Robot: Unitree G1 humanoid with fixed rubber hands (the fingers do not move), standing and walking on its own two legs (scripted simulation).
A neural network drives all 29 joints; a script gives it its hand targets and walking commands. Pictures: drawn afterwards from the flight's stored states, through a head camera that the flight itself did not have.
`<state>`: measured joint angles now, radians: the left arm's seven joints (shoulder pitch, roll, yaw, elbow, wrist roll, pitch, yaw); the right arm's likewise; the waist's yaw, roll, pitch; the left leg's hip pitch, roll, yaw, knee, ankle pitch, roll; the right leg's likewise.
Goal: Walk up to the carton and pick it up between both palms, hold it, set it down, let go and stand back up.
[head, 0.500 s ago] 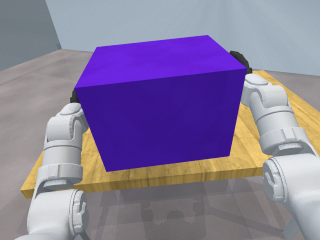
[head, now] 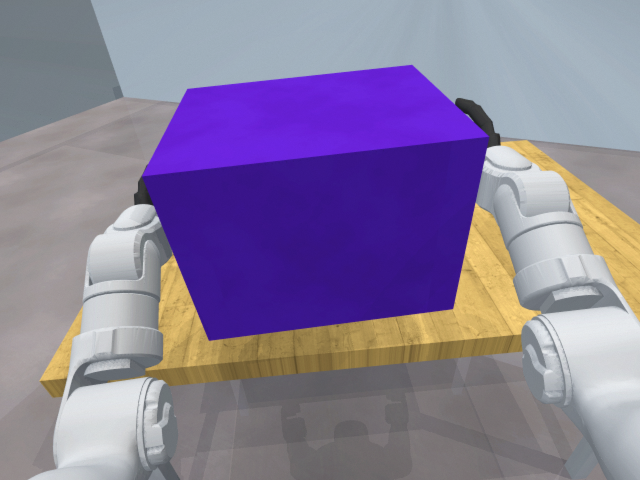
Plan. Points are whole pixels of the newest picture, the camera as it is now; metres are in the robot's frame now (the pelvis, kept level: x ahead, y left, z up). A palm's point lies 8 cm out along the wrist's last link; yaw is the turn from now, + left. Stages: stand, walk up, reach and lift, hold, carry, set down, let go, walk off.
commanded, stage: set down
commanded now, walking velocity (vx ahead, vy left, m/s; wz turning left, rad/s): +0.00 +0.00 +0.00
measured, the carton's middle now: (315, 195) +0.40 +0.01 +0.22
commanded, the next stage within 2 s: none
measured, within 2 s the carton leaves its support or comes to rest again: neither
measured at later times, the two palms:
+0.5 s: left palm (172, 219) +0.40 +0.21 +0.20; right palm (464, 194) +0.42 -0.19 +0.20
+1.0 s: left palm (180, 233) +0.40 +0.20 +0.17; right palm (467, 198) +0.42 -0.20 +0.19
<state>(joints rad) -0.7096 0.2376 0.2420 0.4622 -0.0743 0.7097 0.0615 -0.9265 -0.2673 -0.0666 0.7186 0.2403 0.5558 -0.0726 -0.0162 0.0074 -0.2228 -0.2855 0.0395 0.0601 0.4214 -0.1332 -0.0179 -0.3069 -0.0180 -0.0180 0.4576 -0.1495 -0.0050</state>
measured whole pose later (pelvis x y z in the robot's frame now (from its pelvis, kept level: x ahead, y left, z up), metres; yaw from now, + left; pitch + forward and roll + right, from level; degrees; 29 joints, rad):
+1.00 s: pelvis +0.03 +0.00 +0.01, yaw +0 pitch +2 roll +1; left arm -0.64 0.16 0.30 0.51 0.02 0.48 0.01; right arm -0.74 -0.23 -0.07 0.68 0.18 0.29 -0.04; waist -0.02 0.01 -0.14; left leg -0.25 0.04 0.06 0.35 -0.13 -0.02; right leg -0.28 -0.01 -0.02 0.40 -0.16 -0.01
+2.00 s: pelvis +0.04 -0.01 +0.01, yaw +0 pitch +4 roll +1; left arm -0.64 0.13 0.30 0.73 0.03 0.22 0.03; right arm -0.73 -0.22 -0.11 0.84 0.11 0.05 0.00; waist 0.02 0.01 -0.07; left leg -0.25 0.04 0.06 0.33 -0.15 -0.03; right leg -0.29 -0.01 -0.02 0.40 -0.18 -0.01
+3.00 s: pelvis +0.05 -0.01 +0.01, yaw +0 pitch +9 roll +1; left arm -0.64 0.13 0.27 0.90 0.03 -0.07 0.05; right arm -0.71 -0.21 -0.14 0.90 0.06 -0.14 0.02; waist 0.04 0.01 -0.08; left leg -0.34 0.05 0.06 0.33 -0.15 -0.04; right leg -0.37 -0.01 -0.02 0.40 -0.18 -0.01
